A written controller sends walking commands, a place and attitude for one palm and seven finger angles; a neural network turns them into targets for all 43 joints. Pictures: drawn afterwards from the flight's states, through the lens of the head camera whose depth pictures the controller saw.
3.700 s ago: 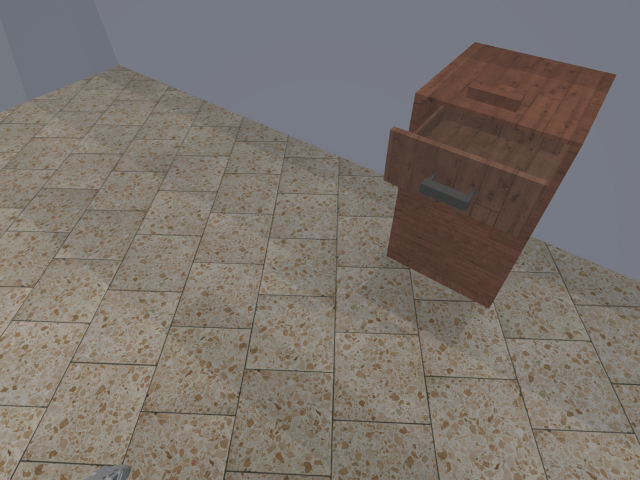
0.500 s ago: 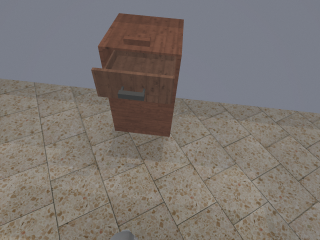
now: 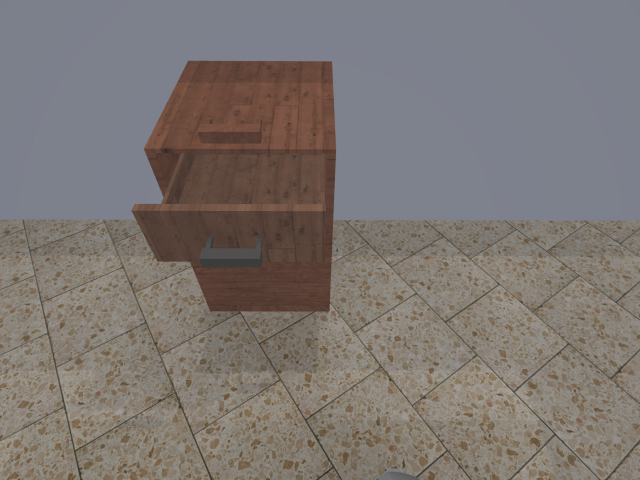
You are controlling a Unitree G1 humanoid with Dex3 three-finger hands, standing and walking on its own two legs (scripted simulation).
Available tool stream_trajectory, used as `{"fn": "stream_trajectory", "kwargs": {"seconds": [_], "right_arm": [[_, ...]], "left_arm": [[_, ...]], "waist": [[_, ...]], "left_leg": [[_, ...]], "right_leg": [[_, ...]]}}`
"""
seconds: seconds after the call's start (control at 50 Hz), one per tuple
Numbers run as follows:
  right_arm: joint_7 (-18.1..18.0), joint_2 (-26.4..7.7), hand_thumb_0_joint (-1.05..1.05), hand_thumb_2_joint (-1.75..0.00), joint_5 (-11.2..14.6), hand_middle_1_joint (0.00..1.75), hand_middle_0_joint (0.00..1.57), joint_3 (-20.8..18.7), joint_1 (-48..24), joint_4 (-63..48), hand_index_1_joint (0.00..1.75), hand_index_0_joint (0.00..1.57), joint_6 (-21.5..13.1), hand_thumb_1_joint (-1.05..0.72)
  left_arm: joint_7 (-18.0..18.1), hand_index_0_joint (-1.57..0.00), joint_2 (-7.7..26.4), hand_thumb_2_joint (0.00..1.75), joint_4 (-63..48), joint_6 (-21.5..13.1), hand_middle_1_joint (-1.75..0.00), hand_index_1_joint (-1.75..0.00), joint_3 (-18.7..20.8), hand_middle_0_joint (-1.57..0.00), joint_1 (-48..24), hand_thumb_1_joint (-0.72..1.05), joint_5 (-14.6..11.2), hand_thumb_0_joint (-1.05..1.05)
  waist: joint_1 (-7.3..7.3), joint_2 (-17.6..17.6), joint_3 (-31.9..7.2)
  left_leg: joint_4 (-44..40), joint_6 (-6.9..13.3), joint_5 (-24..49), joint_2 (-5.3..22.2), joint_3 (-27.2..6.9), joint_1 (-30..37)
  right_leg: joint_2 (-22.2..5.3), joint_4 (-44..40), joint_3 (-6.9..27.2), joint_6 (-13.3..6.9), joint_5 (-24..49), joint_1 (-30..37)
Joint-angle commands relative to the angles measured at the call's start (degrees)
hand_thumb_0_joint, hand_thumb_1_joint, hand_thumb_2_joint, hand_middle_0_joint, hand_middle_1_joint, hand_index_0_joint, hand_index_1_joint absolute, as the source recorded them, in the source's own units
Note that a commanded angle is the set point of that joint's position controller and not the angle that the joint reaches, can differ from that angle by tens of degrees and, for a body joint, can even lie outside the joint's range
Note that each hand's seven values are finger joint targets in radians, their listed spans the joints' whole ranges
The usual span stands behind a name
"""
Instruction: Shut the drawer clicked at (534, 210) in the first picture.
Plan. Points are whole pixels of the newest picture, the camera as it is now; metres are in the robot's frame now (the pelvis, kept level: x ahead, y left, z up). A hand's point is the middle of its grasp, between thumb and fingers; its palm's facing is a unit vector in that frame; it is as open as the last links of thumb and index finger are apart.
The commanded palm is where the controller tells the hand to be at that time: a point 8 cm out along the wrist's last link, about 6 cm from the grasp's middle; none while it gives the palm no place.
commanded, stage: take the last steps up to it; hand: left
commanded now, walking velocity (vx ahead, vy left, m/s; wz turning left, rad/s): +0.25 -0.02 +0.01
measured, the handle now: (233, 249) +0.58 +0.20 -0.15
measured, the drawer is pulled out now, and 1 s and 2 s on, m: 0.18 0.18 0.18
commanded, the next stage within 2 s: come to a stop and stand still in 0.22 s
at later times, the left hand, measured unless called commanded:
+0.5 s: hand out of the picture +0.13 +0.17 -0.20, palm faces +0.12 -0.98 -0.13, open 7.3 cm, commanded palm none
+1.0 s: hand out of the picture +0.13 +0.13 -0.16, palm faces +0.06 -0.97 -0.25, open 7.3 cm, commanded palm none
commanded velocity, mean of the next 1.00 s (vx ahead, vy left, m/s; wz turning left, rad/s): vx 0.00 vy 0.02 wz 0.01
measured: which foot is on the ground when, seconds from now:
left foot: down 0.00-0.06, up 0.08-0.40, down 0.42-0.88, up 0.90-1.00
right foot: up 0.00-0.04, down 0.06-0.44, up 0.46-0.86, down 0.88-1.00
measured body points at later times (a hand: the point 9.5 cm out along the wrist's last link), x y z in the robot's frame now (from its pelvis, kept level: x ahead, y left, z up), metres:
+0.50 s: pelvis +0.17 +0.00 -0.01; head +0.18 +0.04 +0.44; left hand +0.13 +0.22 -0.18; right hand +0.26 -0.22 -0.14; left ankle +0.22 +0.10 -0.74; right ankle +0.11 -0.12 -0.73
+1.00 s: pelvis +0.13 -0.05 +0.01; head +0.12 -0.08 +0.46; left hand +0.13 +0.18 -0.14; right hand +0.15 -0.29 -0.16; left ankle +0.16 +0.09 -0.70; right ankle +0.11 -0.16 -0.74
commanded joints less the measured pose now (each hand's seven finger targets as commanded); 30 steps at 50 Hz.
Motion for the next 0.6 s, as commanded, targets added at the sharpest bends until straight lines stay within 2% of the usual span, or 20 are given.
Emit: {"fn": "stream_trajectory", "kwargs": {"seconds": [0.0,0.02,0.04,0.06,0.08,0.1,0.12,0.16,0.2,0.22,0.3,0.34,0.36,0.38,0.4,0.42,0.44,0.46,0.5,0.58], "right_arm": [[-0.4,-9.1,0.0,-0.9,0.1,0.3,0.2,-1.8,1.9,-1.5,0.3,0.2,-0.2,-0.9],[-0.1,-7.9,0.0,-0.9,0.7,0.3,0.2,-1.6,2.1,-1.4,0.3,0.2,-0.4,-0.9],[0.3,-4.7,0.0,-0.9,1.3,0.3,0.2,-0.9,4.0,-2.7,0.3,0.2,-0.9,-0.9],[0.2,-6.6,0.0,-0.9,1.2,0.3,0.2,-0.7,1.0,-4.3,0.3,0.2,-0.5,-0.9],[0.2,-6.6,0.0,-0.9,1.1,0.3,0.2,-1.2,-2.3,-5.0,0.3,0.2,0.1,-0.9],[0.3,-6.3,0.0,-0.9,0.8,0.3,0.2,-1.4,-3.8,-5.2,0.3,0.2,0.2,-0.9],[0.5,-5.7,0.0,-0.9,0.5,0.3,0.2,-1.4,-4.6,-4.8,0.3,0.2,0.7,-0.9],[0.6,-3.9,0.0,-0.9,0.2,0.3,0.2,-1.0,-1.4,-3.6,0.3,0.2,1.9,-0.9],[0.7,-2.7,0.0,-0.9,0.2,0.3,0.2,-0.9,-0.1,-3.6,0.3,0.2,2.6,-0.9],[0.9,-2.4,0.0,-0.9,0.2,0.3,0.2,-0.8,-0.5,-3.8,0.3,0.2,2.7,-0.9],[1.3,-3.2,0.0,-0.9,0.3,0.3,0.2,-0.4,-5.3,-5.6,0.3,0.2,1.7,-0.9],[0.7,-3.4,0.0,-0.9,0.5,0.3,0.2,0.3,-5.9,-5.1,0.3,0.2,1.5,-0.9],[0.3,-3.5,0.0,-0.9,0.6,0.3,0.2,0.7,-4.6,-4.2,0.3,0.2,1.4,-0.9],[0.0,-5.4,0.0,-0.9,0.6,0.3,0.2,0.5,-2.8,-3.3,0.3,0.2,0.9,-0.9],[-0.4,-8.8,0.0,-0.9,0.6,0.3,0.2,0.2,-2.2,-3.3,0.3,0.2,0.8,-0.9],[-0.8,-11.0,0.0,-0.9,0.9,0.3,0.2,-0.2,-2.5,-3.3,0.3,0.2,1.4,-0.9],[-1.5,-11.5,0.0,-0.9,1.3,0.3,0.2,-0.2,-5.1,-3.5,0.3,0.2,1.8,-0.9],[-2.2,-11.6,0.0,-0.9,1.4,0.3,0.2,-0.6,-5.4,-3.8,0.3,0.2,2.3,-0.9],[-3.0,-12.2,0.0,-0.9,1.0,0.3,0.2,-1.2,-6.2,-4.4,0.3,0.2,3.0,-0.9],[-3.0,-12.7,0.0,-0.9,0.9,0.3,0.2,-2.5,-9.9,-7.2,0.3,0.2,4.0,-0.9]], "left_arm": [[0.1,-0.2,2.5,0.9,-1.7,-2.0,-0.3,-0.3,0.7,-0.2,5.2,0.9,0.2,0.0],[0.4,-0.2,5.3,0.9,0.5,-2.7,-0.3,-0.3,1.4,-0.2,12.1,0.9,0.4,0.0],[1.1,-0.2,11.3,0.9,2.5,-3.4,-0.3,-0.3,2.8,-0.2,19.9,0.9,0.4,0.0],[1.4,-0.2,14.2,0.9,3.0,-3.3,-0.3,-0.3,2.9,-0.2,22.9,0.9,-0.7,0.0],[1.8,-0.2,12.6,0.9,2.6,-3.2,-0.3,-0.3,2.7,-0.2,19.3,0.9,-0.7,0.0],[2.0,-0.2,9.8,0.9,1.2,-3.1,-0.3,-0.3,2.0,-0.2,14.0,0.9,-0.7,0.0],[2.2,-0.2,6.8,0.9,0.3,-3.2,-0.3,-0.3,1.1,-0.2,10.3,0.9,-0.7,0.0],[2.4,-0.2,3.7,0.9,0.0,-3.7,-0.3,-0.3,0.0,-0.2,7.4,0.9,-0.4,0.0],[2.6,-0.2,3.5,0.9,-0.1,-3.9,-0.3,-0.3,0.0,-0.2,7.0,0.9,0.0,0.0],[2.5,-0.2,4.0,0.9,0.0,-3.8,-0.3,-0.3,-0.2,-0.2,7.0,0.9,-0.1,0.0],[2.2,-0.2,6.2,0.9,1.9,-3.5,-0.3,-0.3,0.0,-0.2,9.5,0.9,-0.1,0.0],[2.6,-0.2,5.3,0.9,2.6,-2.8,-0.3,-0.3,-0.5,-0.2,8.8,0.9,-0.5,0.0],[2.9,-0.2,4.6,0.9,3.0,-2.4,-0.3,-0.3,-1.0,-0.2,8.0,0.9,-0.8,0.0],[3.1,-0.2,3.5,0.9,3.4,-2.0,-0.3,-0.3,-1.4,-0.2,9.1,0.9,-0.7,0.0],[3.5,-0.2,1.7,0.9,3.6,-1.4,-0.3,-0.3,-2.0,-0.2,11.6,0.9,-1.2,0.0],[4.0,-0.2,1.3,0.9,4.2,-0.7,-0.3,-0.3,-2.2,-0.2,13.8,0.9,-1.2,0.0],[4.2,-0.2,2.0,0.9,4.8,0.3,-0.3,-0.3,-2.2,-0.2,15.1,0.9,-1.4,0.0],[4.3,-0.2,3.4,0.9,4.4,1.1,-0.3,-0.3,-1.9,-0.2,14.0,0.9,-1.3,0.0],[4.4,-0.2,4.1,0.9,3.5,1.9,-0.3,-0.3,-1.3,-0.2,12.9,0.9,-0.8,0.0],[3.9,-0.2,4.2,0.9,1.1,2.6,-0.3,-0.3,0.1,-0.2,11.2,0.9,-0.5,0.0]], "waist": [[4.08,2.0,2.0],[6.86,-1.9,-2.5],[8.51,-15.4,-9.7],[9.31,-14.0,-10.4],[8.46,-11.5,-7.8],[6.68,-7.2,-3.3],[4.76,-3.2,-0.3],[1.42,-4.3,1.3],[0.18,-5.0,1.3],[0.24,-4.8,1.2],[2.24,-6.2,0.4],[1.96,-5.9,0.3],[1.15,-4.7,-1.0],[1.2,-1.2,-2.5],[2.0,5.7,-4.5],[2.31,8.9,-5.0],[3.04,15.9,-5.1],[2.2,17.3,-3.2],[1.89,12.0,-2.5],[2.02,4.3,-7.6]], "left_leg": [[3.4,5.9,16.7,13.0,-7.4,-7.8],[15.2,3.8,17.1,9.7,-4.4,-14.0],[32.1,1.0,0.5,2.9,0.2,-27.1],[45.5,0.7,-16.7,0.7,-4.4,-32.7],[51.7,1.2,-14.1,2.7,-8.7,-34.8],[53.0,1.1,-9.1,5.4,-9.9,-36.0],[50.5,0.5,-4.3,7.0,-10.3,-33.5],[45.2,-1.0,-1.0,7.6,-8.9,-28.5],[37.6,-1.8,-0.8,7.4,-7.3,-24.8],[34.1,-2.0,0.3,6.7,-6.4,-23.8],[21.2,-1.8,1.4,4.8,-4.2,-21.8],[13.6,-2.2,6.3,3.9,-4.6,-16.2],[7.2,-2.6,13.6,3.6,-5.1,-10.9],[4.7,-2.2,28.9,6.1,-7.6,-5.1],[5.6,0.3,47.3,12.6,-12.3,-0.2],[5.2,3.1,54.2,16.9,-14.6,-0.4],[2.3,5.6,58.6,19.2,-17.1,-1.4],[0.1,7.4,61.4,19.9,-18.7,-3.1],[0.8,9.8,65.1,21.7,-18.4,-2.7],[2.3,10.3,55.3,20.9,-13.9,-0.3]], "right_leg": [[4.1,-10.6,-3.7,-1.8,2.4,15.1],[0.1,-12.7,1.9,-4.1,1.7,27.4],[-14.2,-17.3,21.2,-9.5,4.0,41.6],[-20.2,-23.4,30.7,-13.8,6.0,40.4],[-19.7,-24.8,29.6,-14.0,4.2,35.0],[-18.3,-25.6,25.0,-13.6,0.6,29.3],[-14.9,-26.6,17.7,-11.5,2.5,22.7],[-12.2,-27.9,9.3,-9.9,9.6,15.5],[-10.8,-27.8,5.2,-9.9,13.7,12.2],[-9.9,-27.9,4.1,-9.8,13.7,12.2],[-9.1,-25.1,3.7,-9.6,16.9,17.8],[-7.1,-21.0,2.0,-7.7,23.1,17.9],[-5.4,-17.7,0.6,-5.8,24.3,17.7],[-2.9,-13.4,0.2,-3.3,19.7,16.2],[-0.7,-11.2,-0.4,-0.8,8.7,13.3],[1.4,-10.1,-0.6,0.3,-3.6,14.2],[2.3,-5.4,-1.1,1.5,-11.7,13.6],[3.0,1.5,0.6,1.7,-17.3,11.9],[2.8,13.1,4.6,1.4,-20.8,7.4],[4.1,26.8,7.3,2.3,-15.0,0.6]]}}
